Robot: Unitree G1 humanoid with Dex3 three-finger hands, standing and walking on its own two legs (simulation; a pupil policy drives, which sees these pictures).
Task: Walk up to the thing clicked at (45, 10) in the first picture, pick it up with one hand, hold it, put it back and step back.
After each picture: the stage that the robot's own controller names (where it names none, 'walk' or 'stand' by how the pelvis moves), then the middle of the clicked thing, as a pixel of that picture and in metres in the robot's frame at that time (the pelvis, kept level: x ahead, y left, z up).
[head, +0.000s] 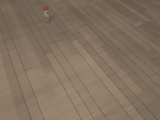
stand; (46, 15) +1.94 +0.52 -0.65
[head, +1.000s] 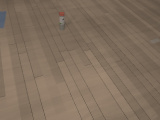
walk; (62, 21) +1.85 +0.24 -0.64
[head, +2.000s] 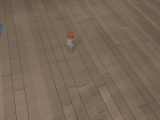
walk; (70, 43) +1.25 +0.12 -0.65
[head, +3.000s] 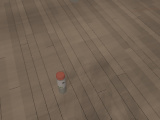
walk; (61, 83) +0.77 +0.19 -0.64
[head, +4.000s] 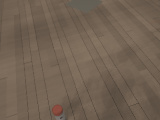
walk; (60, 116) +0.48 +0.26 -0.63
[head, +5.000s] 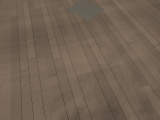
stand; out of the picture +0.36 +0.20 -0.65
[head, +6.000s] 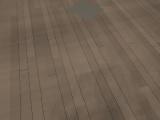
stand; out of the picture +0.36 +0.21 -0.66
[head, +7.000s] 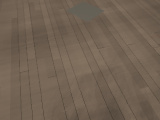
stand; out of the picture +0.36 +0.21 -0.66
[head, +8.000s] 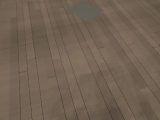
stand; out of the picture +0.35 +0.21 -0.66
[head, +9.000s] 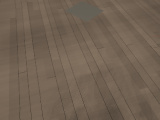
stand; out of the picture +0.35 +0.21 -0.66
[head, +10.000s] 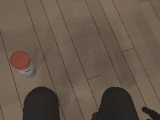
go down; (25, 66) +0.42 +0.24 -0.32
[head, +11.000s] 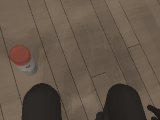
go down; (26, 63) +0.42 +0.25 -0.27
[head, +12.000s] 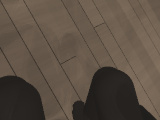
close in; out of the picture +0.40 +0.29 -0.16
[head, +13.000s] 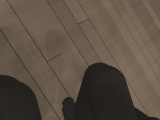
close; out of the picture +0.40 +0.30 -0.16
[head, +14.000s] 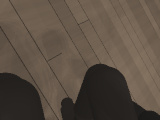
lift; out of the picture +0.38 +0.30 -0.16
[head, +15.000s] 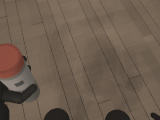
lift; (19, 79) +0.33 +0.21 +0.03
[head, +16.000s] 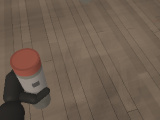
hold; (34, 83) +0.32 +0.18 +0.05
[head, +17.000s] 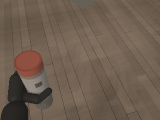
hold; (37, 84) +0.33 +0.17 +0.04
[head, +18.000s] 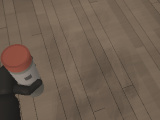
crouch; (27, 75) +0.37 +0.19 -0.02
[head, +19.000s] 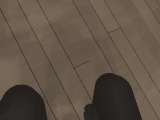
lower; out of the picture +0.47 +0.29 -0.07
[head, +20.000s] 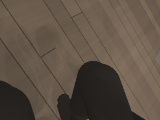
lower; out of the picture +0.43 +0.32 -0.16
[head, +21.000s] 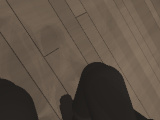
lower; out of the picture +0.42 +0.32 -0.16
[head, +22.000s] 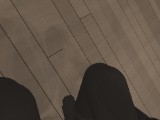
lower; out of the picture +0.41 +0.32 -0.16
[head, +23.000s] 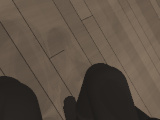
lower; out of the picture +0.40 +0.31 -0.16
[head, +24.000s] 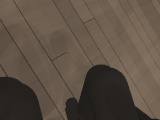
open; out of the picture +0.40 +0.29 -0.16
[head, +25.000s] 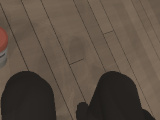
stand; out of the picture +0.40 +0.27 -0.19
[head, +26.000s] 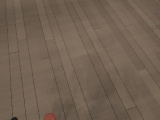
stand; out of the picture +0.36 +0.19 -0.56
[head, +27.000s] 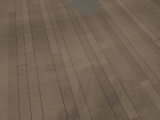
stand; out of the picture +0.37 +0.19 -0.60
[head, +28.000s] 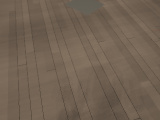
stand; out of the picture +0.36 +0.19 -0.60
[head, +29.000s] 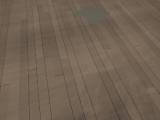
stand; out of the picture +0.39 +0.17 -0.65
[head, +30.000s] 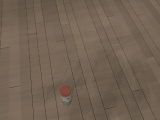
walk; (66, 96) +0.50 +0.13 -0.63
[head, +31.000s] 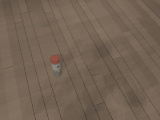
walk; (56, 66) +0.77 +0.23 -0.63
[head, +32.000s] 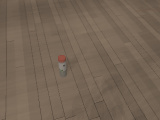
walk; (62, 66) +0.96 +0.20 -0.64
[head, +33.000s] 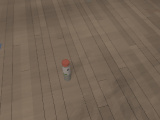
stand; (66, 70) +0.94 +0.20 -0.66
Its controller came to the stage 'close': yes
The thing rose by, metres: 0.68
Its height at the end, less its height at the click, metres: +0.00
